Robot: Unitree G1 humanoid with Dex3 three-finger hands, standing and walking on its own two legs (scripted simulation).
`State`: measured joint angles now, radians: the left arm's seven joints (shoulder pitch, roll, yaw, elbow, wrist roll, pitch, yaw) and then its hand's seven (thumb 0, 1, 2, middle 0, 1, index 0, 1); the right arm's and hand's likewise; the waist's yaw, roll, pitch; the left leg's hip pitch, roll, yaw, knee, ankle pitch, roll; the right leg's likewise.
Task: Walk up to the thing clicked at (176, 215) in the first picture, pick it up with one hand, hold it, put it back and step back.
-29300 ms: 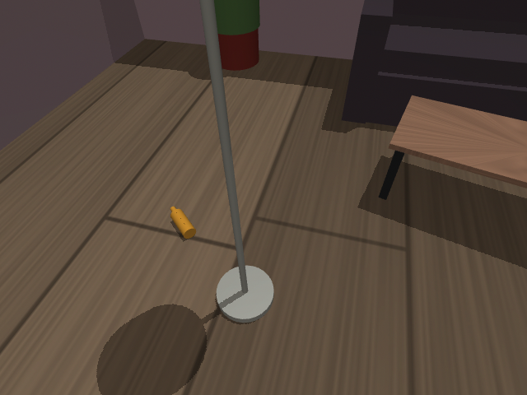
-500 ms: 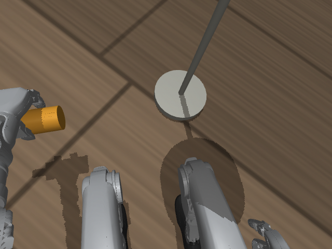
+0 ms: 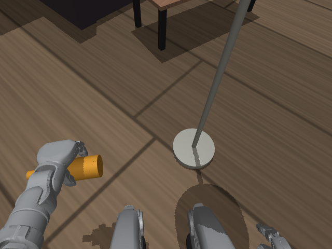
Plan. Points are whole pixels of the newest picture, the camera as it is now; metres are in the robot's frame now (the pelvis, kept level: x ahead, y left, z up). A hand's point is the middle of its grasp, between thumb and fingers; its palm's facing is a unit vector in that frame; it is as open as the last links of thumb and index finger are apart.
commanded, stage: lift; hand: left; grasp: from above
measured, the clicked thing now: (65, 170) +0.37 +0.28 -0.11
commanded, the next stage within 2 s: hold in 0.58 s
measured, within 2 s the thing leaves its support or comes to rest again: neither
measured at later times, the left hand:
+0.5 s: hand (62, 148) +0.36 +0.23 +0.03, palm faces -0.43 -0.09 -0.90, open 9.0 cm
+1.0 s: hand (56, 130) +0.38 +0.22 +0.09, palm faces -0.44 -0.07 -0.90, open 8.9 cm
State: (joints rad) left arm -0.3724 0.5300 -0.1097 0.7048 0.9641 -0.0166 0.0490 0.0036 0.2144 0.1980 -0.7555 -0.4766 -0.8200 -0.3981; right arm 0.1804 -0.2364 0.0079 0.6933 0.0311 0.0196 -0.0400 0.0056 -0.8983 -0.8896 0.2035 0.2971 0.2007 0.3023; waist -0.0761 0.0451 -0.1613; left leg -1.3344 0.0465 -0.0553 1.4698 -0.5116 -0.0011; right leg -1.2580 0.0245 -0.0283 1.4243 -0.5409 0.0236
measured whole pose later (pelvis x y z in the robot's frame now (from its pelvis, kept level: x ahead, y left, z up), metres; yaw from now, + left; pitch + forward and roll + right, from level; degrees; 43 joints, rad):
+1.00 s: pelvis +0.07 +0.00 +0.14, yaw +0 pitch +7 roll +0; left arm -0.30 0.38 -0.22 0.78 0.98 0.04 0.07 0.00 0.20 0.25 -0.74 -0.49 -0.80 -0.41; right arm 0.23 -0.25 -0.04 0.74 0.05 0.01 -0.05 0.01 -0.90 -0.89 0.20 0.30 0.20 0.30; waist -0.02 0.04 -0.08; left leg -0.48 0.03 0.03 0.69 -0.32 -0.01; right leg -0.45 0.00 0.03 0.68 -0.35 0.02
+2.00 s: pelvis +0.06 -0.01 +0.16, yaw +0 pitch +0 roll +0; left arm -0.23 0.40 -0.23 0.59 0.97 0.03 -0.05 -0.01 0.19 0.25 -0.74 -0.52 -0.79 -0.45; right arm 0.18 -0.25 -0.02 0.69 0.07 0.06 -0.06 0.01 -0.91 -0.89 0.20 0.30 0.20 0.30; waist 0.01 0.05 -0.02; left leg -0.29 0.03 0.03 0.50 -0.22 -0.01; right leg -0.27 0.00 0.04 0.52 -0.26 0.01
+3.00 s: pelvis +0.06 -0.01 +0.15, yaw +1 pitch +4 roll +0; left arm -0.29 0.37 -0.23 0.80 1.04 -0.02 0.11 0.00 0.17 0.28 -0.73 -0.55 -0.80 -0.47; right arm 0.17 -0.24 -0.03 0.70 0.05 0.07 -0.04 0.01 -0.90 -0.89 0.20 0.30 0.20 0.30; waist -0.01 0.02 -0.02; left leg -0.41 0.02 0.02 0.59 -0.25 -0.01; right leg -0.39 0.00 0.03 0.60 -0.29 0.01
